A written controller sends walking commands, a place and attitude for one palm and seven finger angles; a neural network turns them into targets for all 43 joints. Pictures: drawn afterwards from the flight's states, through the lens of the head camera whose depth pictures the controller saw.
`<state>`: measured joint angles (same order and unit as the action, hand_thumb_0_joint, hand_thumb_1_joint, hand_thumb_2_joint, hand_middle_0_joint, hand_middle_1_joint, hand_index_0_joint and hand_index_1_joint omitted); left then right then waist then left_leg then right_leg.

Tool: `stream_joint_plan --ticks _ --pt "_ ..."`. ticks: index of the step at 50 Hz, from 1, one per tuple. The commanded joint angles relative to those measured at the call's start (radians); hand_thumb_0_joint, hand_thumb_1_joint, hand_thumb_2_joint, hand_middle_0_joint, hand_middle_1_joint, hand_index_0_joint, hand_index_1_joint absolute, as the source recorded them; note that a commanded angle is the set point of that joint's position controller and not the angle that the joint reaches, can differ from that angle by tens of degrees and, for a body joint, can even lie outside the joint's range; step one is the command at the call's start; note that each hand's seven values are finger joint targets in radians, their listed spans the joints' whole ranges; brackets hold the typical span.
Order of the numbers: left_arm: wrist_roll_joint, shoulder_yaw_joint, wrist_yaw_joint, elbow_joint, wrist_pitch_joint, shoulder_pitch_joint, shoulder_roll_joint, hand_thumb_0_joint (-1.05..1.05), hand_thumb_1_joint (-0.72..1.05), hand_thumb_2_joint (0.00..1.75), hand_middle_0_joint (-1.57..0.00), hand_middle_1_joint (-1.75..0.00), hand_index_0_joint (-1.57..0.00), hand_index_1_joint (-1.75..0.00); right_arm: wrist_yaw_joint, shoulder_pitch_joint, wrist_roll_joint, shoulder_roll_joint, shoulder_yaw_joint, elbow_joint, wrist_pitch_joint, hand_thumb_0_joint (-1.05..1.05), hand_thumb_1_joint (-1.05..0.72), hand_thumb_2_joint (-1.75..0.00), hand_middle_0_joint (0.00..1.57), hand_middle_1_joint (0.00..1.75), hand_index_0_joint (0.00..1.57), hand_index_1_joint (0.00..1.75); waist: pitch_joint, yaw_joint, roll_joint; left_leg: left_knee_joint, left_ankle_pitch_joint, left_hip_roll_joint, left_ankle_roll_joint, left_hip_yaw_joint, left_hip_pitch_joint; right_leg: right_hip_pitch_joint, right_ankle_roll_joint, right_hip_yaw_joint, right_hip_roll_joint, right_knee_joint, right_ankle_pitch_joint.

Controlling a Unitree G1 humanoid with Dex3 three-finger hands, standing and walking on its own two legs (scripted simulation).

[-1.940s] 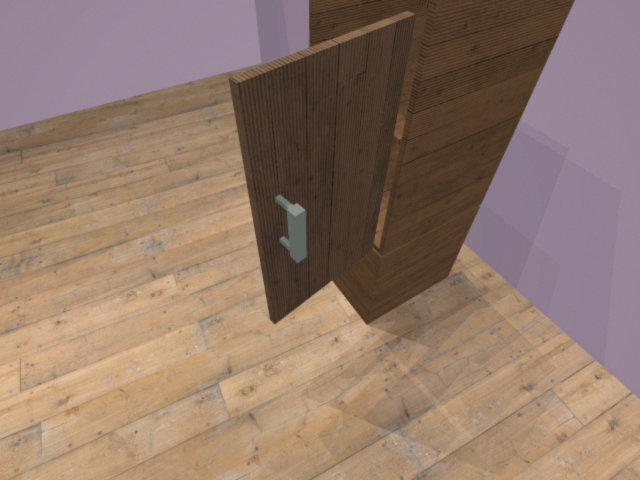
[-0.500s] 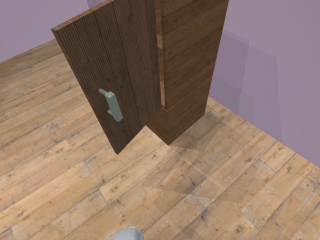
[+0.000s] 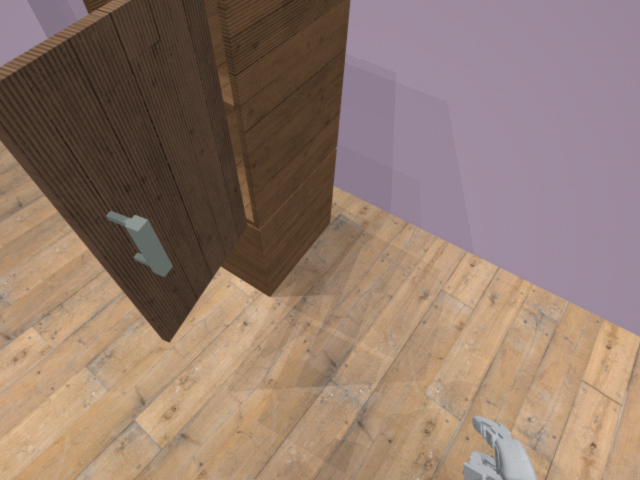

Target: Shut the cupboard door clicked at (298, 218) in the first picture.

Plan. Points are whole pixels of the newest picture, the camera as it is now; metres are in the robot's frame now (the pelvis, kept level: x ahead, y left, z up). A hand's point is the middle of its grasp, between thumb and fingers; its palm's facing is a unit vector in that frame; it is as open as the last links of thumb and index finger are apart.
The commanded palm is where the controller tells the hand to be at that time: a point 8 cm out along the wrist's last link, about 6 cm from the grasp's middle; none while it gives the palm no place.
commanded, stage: walk to a spot facing it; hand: left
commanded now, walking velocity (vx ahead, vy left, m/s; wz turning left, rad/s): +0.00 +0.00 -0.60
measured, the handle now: (139, 243) +0.40 +0.32 -0.01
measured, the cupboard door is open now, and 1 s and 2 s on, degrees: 100 100 100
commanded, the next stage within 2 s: turn to face it in 1.92 s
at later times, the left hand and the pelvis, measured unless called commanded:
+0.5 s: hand (248, 428) +0.19 +0.13 -0.16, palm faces -0.34 -0.90 -0.26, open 7.4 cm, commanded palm none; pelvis +0.01 -0.03 +0.00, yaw -18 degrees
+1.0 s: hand (323, 410) +0.23 +0.02 -0.15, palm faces -0.54 -0.81 -0.23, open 7.4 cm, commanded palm none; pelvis +0.06 -0.10 +0.01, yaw -35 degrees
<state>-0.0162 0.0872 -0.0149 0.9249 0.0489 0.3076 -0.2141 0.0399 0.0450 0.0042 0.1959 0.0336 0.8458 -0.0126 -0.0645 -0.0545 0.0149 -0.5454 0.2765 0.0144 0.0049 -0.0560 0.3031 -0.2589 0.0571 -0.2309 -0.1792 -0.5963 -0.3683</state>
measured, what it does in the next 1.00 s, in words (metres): steps to the right, turning right: right foot, then left foot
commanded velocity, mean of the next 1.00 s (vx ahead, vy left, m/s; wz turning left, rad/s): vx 0.14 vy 0.00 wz -0.59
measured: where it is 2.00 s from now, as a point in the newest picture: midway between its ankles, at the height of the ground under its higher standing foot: (470, 441)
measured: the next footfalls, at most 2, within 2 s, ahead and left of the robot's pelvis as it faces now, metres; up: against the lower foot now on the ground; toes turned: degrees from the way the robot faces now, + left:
right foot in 0.32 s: +0.03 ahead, -0.16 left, +0.00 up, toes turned -14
left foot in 0.58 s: +0.11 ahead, +0.08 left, +0.00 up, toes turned -17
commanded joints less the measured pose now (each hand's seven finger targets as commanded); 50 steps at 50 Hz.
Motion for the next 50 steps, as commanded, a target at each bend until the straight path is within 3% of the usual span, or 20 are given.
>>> stream_joint_plan --ticks 1,6,10,13,14,15,16,17,26,27,28,29,34,38,40,41,42,43,47,50 --pt "-0.017 0.027 0.020 -0.118 -0.033 -0.068 -0.141 0.00 0.90 0.90 -0.20 -0.30 -0.20 -0.30 0.026 0.206 0.029 0.234 0.043 -0.032 0.019 0.00 -0.90 -0.90 0.20 0.30 0.20 0.30 0.087 0.086 -0.143 0.196 -0.569 0.463 -0.253 -0.395 -0.243 -0.344 -0.103 0.140 0.136 -0.565 -0.254" --pt "-0.002 0.011 0.050 -0.120 -0.009 -0.128 -0.091 0.00 0.90 0.90 -0.20 -0.30 -0.20 -0.30 0.021 0.180 0.030 0.202 0.034 -0.031 0.017 0.00 -0.90 -0.90 0.20 0.30 0.20 0.30 0.119 0.058 -0.237 0.112 -0.723 0.275 -0.144 -0.008 -0.245 -0.288 -0.116 0.242 0.197 -0.477 -0.133" --pt "-0.002 0.000 0.063 -0.136 -0.009 -0.189 -0.081 0.00 0.90 0.90 -0.20 -0.30 -0.20 -0.30 0.008 0.217 0.031 0.233 0.049 -0.012 0.011 0.00 -0.90 -0.90 0.20 0.30 0.20 0.30 0.093 0.085 -0.238 0.102 -0.611 0.277 -0.116 0.057 -0.169 -0.132 -0.093 0.324 0.173 -0.219 -0.071" --pt "-0.001 0.007 0.062 -0.118 -0.018 -0.129 -0.114 0.00 0.90 0.90 -0.20 -0.30 -0.20 -0.30 -0.001 0.201 0.025 0.248 0.056 -0.012 0.004 0.00 -0.90 -0.90 0.20 0.30 0.20 0.30 0.113 0.041 -0.211 -0.004 -0.499 0.268 -0.059 0.087 -0.095 0.063 -0.063 0.334 0.161 0.008 0.099" --pt "-0.002 0.017 0.057 -0.098 -0.024 -0.062 -0.154 0.00 0.90 0.90 -0.20 -0.30 -0.20 -0.30 -0.005 0.187 0.020 0.235 0.056 -0.020 0.002 0.00 -0.90 -0.90 0.20 0.30 0.20 0.30 0.126 0.003 -0.119 -0.121 -0.356 0.232 -0.015 0.130 0.006 0.206 -0.039 0.284 0.204 0.115 0.255" --pt "-0.015 0.040 0.039 -0.085 -0.036 -0.007 -0.280 0.00 0.90 0.90 -0.20 -0.30 -0.20 -0.30 -0.012 0.195 0.009 0.155 0.040 -0.051 -0.001 0.00 -0.90 -0.90 0.20 0.30 0.20 0.30 0.170 -0.017 0.224 -0.376 0.067 0.095 0.059 0.244 0.238 0.374 0.062 -0.083 0.476 0.217 0.544" --pt "-0.001 0.047 0.022 -0.072 -0.030 0.044 -0.337 0.00 0.90 0.90 -0.20 -0.30 -0.20 -0.30 -0.004 0.130 0.004 0.160 0.032 -0.080 -0.010 0.00 -0.90 -0.90 0.20 0.30 0.20 0.30 0.174 -0.070 0.292 -0.558 0.421 0.061 0.061 0.128 0.275 0.279 0.177 -0.211 0.609 0.236 0.695" --pt "-0.005 0.043 0.013 -0.088 -0.019 -0.010 -0.311 0.00 0.90 0.90 -0.20 -0.30 -0.20 -0.30 -0.002 0.123 0.001 0.154 0.034 -0.072 -0.015 0.00 -0.90 -0.90 0.20 0.30 0.20 0.30 0.133 -0.042 0.210 -0.623 0.362 0.078 0.047 0.059 0.288 0.199 0.193 -0.162 0.543 0.230 0.504" --pt "-0.003 0.021 0.010 -0.145 -0.004 -0.232 -0.220 0.00 0.90 0.90 -0.20 -0.30 -0.20 -0.30 -0.006 0.313 0.006 0.128 0.025 0.025 -0.003 0.00 -0.90 -0.90 0.20 0.30 0.20 0.30 0.103 0.111 0.111 -0.020 0.010 0.018 0.053 0.129 -0.109 -0.110 0.064 -0.049 0.330 0.131 0.288" --pt "0.003 0.011 0.015 -0.157 0.002 -0.236 -0.179 0.00 0.90 0.90 -0.20 -0.30 -0.20 -0.30 -0.001 0.346 0.012 0.179 0.032 0.029 0.007 0.00 -0.90 -0.90 0.20 0.30 0.20 0.30 0.100 0.124 -0.020 0.146 0.038 0.108 0.017 0.018 -0.186 -0.215 0.012 -0.002 0.256 0.046 0.139" --pt "0.010 -0.003 0.026 -0.175 0.005 -0.200 -0.117 0.00 0.90 0.90 -0.20 -0.30 -0.20 -0.30 -0.002 0.348 0.028 0.279 0.051 0.016 0.017 0.00 -0.90 -0.90 0.20 0.30 0.20 0.30 0.098 0.113 -0.325 0.292 0.065 0.371 -0.084 -0.295 -0.207 -0.332 -0.055 0.144 0.118 -0.205 -0.130" --pt "0.006 0.002 0.035 -0.200 -0.002 -0.233 -0.137 0.00 0.90 0.90 -0.20 -0.30 -0.20 -0.30 0.008 0.345 0.034 0.316 0.055 -0.008 0.020 0.00 -0.90 -0.90 0.20 0.30 0.20 0.30 0.085 0.121 -0.279 0.355 0.121 0.502 -0.184 -0.404 -0.095 -0.316 -0.074 0.185 0.148 -0.425 -0.237" --pt "-0.005 -0.002 0.076 -0.172 -0.017 -0.293 -0.082 0.00 0.90 0.90 -0.20 -0.30 -0.20 -0.30 -0.003 0.284 0.041 0.219 0.037 -0.004 0.039 0.00 -0.90 -0.90 0.20 0.30 0.20 0.30 0.058 0.101 -0.221 0.257 -0.127 0.330 -0.113 -0.010 -0.187 -0.321 -0.092 0.263 0.235 -0.399 -0.100" --pt "-0.007 -0.009 0.084 -0.164 -0.034 -0.293 -0.060 0.00 0.90 0.90 -0.20 -0.30 -0.20 -0.30 -0.015 0.332 0.038 0.238 0.050 0.028 0.039 0.00 -0.90 -0.90 0.20 0.30 0.20 0.30 0.069 0.123 -0.207 0.208 -0.077 0.333 -0.088 0.103 -0.175 -0.158 -0.074 0.360 0.197 -0.113 -0.110" --pt "-0.009 0.003 0.081 -0.125 -0.041 -0.192 -0.076 0.00 0.90 0.90 -0.20 -0.30 -0.20 -0.30 -0.019 0.296 0.033 0.237 0.052 0.025 0.034 0.00 -0.90 -0.90 0.20 0.30 0.20 0.30 0.084 0.070 -0.151 0.085 0.007 0.305 -0.047 0.167 -0.077 0.045 -0.056 0.397 0.164 0.064 0.013" --pt "-0.011 0.021 0.072 -0.082 -0.050 -0.064 -0.131 0.00 0.90 0.90 -0.20 -0.30 -0.20 -0.30 -0.025 0.261 0.023 0.213 0.049 0.011 0.034 0.00 -0.90 -0.90 0.20 0.30 0.20 0.30 0.125 0.004 -0.030 -0.091 0.060 0.245 -0.002 0.236 0.076 0.271 -0.021 0.309 0.210 0.170 0.012" --pt "-0.019 0.055 0.052 -0.042 -0.062 0.065 -0.269 0.00 0.90 0.90 -0.20 -0.30 -0.20 -0.30 -0.036 0.185 0.004 0.124 0.029 -0.044 0.035 0.00 -0.90 -0.90 0.20 0.30 0.20 0.30 0.139 -0.065 0.348 -0.409 0.327 0.094 0.063 0.339 0.404 0.476 0.104 -0.146 0.504 0.316 -0.042" --pt "0.002 0.064 0.034 -0.023 -0.061 0.146 -0.307 0.00 0.90 0.90 -0.20 -0.30 -0.20 -0.30 -0.035 0.052 0.015 0.152 0.027 -0.100 0.032 0.00 -0.90 -0.90 0.20 0.30 0.20 0.30 0.097 -0.123 0.259 -0.567 0.411 0.087 0.063 0.165 0.513 0.424 0.200 -0.319 0.615 0.365 0.057" --pt "-0.008 0.028 0.015 -0.051 -0.082 -0.050 -0.186 0.00 0.90 0.90 -0.20 -0.30 -0.20 -0.30 -0.045 0.075 0.021 0.135 0.041 -0.040 0.029 0.00 -0.90 -0.90 0.20 0.30 0.20 0.30 0.011 0.021 0.147 -0.525 0.144 0.129 0.070 0.073 0.367 0.142 0.156 -0.078 0.464 0.354 0.114" --pt "-0.011 0.030 0.023 -0.036 -0.097 -0.057 -0.191 0.00 0.90 0.90 -0.20 -0.30 -0.20 -0.30 -0.056 0.100 0.019 0.095 0.037 -0.023 0.036 0.00 -0.90 -0.90 0.20 0.30 0.20 0.30 0.039 0.041 0.108 -0.313 0.069 0.086 0.069 0.114 0.226 0.098 0.143 0.002 0.409 0.328 0.197"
